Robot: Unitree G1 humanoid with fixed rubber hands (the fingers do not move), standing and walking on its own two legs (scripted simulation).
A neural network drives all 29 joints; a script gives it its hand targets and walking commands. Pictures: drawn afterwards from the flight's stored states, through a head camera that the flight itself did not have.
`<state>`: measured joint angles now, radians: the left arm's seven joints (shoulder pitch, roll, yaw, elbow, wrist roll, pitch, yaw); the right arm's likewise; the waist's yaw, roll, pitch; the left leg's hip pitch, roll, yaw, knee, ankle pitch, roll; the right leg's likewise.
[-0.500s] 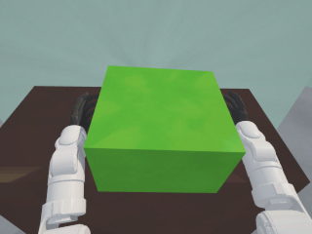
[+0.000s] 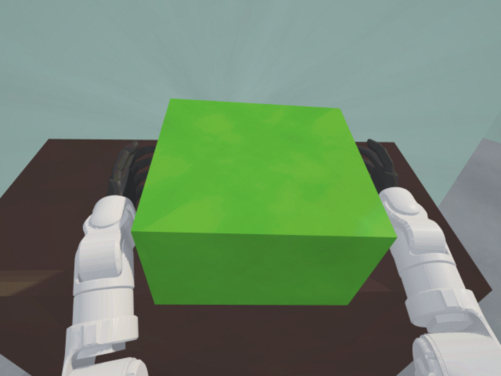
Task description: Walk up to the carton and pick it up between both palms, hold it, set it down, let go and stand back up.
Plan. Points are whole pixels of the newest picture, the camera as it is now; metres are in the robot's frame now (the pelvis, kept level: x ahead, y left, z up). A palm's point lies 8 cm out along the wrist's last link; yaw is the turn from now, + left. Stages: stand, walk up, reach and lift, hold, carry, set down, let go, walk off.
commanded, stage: reach and lift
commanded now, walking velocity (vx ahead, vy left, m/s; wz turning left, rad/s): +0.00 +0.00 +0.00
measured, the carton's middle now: (255, 197) +0.37 +0.00 +0.12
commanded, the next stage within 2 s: hold in 0.34 s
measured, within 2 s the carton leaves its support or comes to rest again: neither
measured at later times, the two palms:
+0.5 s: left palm (119, 187) +0.34 +0.20 +0.17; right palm (384, 179) +0.35 -0.20 +0.17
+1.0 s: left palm (115, 185) +0.34 +0.20 +0.18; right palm (383, 174) +0.36 -0.19 +0.18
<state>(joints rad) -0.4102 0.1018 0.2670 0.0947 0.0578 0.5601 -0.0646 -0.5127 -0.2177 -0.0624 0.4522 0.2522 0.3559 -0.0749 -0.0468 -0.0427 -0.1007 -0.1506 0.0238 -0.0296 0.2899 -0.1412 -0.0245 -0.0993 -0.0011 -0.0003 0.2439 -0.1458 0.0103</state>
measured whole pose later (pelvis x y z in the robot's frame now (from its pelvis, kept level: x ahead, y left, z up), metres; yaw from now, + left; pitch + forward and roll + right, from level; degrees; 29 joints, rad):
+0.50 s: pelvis -0.01 +0.00 +0.00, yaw +0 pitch +0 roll -1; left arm -0.46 0.10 0.28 0.11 0.07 0.61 -0.06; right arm -0.58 -0.23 -0.06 0.48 0.27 0.40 -0.08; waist -0.04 -0.04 -0.12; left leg -0.16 0.02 -0.04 0.29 -0.13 -0.03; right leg -0.11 0.00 0.00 0.25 -0.14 0.01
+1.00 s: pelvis +0.00 +0.00 +0.00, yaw +0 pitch +0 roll -1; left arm -0.46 0.10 0.30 0.05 0.08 0.67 -0.07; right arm -0.59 -0.24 -0.05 0.46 0.29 0.45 -0.09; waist -0.04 -0.03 -0.12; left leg -0.15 0.02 -0.04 0.29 -0.13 -0.02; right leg -0.09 0.00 0.00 0.24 -0.14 0.01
